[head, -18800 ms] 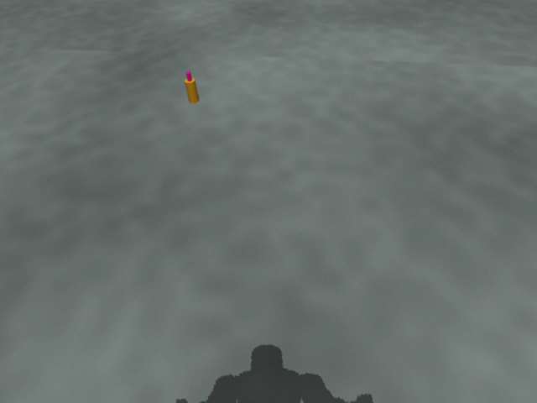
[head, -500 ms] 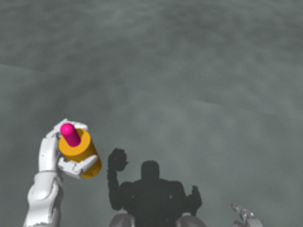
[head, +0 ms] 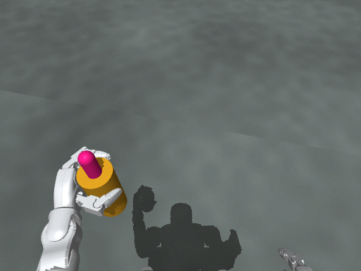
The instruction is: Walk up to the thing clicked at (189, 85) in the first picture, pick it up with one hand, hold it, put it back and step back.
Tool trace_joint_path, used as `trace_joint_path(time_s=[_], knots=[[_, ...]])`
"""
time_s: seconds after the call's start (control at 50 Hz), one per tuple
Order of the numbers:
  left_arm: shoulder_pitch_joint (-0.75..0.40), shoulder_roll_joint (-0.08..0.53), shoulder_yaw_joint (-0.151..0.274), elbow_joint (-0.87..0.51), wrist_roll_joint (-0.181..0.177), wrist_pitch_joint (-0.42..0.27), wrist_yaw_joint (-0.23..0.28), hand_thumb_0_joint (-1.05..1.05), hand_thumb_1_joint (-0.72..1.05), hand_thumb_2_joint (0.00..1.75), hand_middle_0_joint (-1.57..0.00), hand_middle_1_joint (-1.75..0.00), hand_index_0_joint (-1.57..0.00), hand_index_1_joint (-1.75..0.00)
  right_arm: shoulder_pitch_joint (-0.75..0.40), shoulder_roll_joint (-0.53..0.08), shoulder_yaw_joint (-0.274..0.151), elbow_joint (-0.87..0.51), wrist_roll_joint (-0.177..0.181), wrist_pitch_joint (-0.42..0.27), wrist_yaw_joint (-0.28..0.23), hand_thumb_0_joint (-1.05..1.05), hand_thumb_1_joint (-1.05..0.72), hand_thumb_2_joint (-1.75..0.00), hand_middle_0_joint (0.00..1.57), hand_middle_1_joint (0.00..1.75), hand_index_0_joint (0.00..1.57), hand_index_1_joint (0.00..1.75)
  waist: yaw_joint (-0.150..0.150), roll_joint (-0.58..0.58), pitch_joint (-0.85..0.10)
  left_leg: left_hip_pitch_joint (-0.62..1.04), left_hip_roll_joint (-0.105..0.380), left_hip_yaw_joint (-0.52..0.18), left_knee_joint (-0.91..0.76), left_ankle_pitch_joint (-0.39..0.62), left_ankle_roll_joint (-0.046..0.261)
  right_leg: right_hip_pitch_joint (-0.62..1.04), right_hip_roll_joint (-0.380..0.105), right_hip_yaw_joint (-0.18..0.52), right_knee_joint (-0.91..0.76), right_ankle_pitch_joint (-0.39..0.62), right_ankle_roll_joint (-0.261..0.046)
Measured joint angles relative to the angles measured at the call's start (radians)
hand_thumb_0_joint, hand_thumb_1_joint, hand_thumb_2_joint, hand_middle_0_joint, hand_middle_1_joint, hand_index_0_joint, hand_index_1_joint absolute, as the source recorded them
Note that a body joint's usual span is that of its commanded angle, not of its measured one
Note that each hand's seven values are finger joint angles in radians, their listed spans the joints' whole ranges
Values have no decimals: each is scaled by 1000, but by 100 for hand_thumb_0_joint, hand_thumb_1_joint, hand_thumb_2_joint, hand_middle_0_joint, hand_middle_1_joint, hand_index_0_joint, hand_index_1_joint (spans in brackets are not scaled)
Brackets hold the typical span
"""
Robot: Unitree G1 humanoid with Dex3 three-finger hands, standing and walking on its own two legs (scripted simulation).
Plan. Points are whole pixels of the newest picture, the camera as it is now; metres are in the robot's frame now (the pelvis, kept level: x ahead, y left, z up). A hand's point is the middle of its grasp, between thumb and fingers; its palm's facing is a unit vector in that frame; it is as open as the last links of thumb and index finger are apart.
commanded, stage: lift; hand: left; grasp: from the side
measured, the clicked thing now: (101, 182) +0.33 +0.18 +0.02
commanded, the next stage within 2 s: hold in 0.08 s
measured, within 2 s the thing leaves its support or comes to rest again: neither
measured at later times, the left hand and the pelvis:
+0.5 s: hand (102, 177) +0.33 +0.17 +0.05, palm faces +0.05 -1.00 -0.02, open 9.8 cm; pelvis +0.01 +0.00 +0.01, yaw +0 degrees
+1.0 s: hand (100, 176) +0.32 +0.17 +0.05, palm faces +0.05 -1.00 -0.02, open 9.8 cm; pelvis +0.00 +0.00 +0.02, yaw +0 degrees
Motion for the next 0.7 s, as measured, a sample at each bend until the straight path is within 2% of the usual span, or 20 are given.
trace_joint_path(time_s=[0.2, 0.7], knots=[[4, -2, -15, 13, 6, 2, -7, -2, -41, 113, -69, -107, -74, -108, 2, 3, -2, 9, -3, 4, 4, 1, -91, -90, 20, 30, 20, 30, 5, 3, 4, 55, -1, 4, -43, 9, -1, 53, 0, 2, -43, 11, 0], [10, -21, -23, 3, 17, 7, 24, -2, -38, 110, -70, -105, -75, -106, -6, 1, -8, 14, -4, 8, 9, 1, -92, -90, 20, 30, 20, 30, 8, -2, 31, 150, -5, 8, -121, 40, 0, 147, -3, 4, -119, 41, 1]])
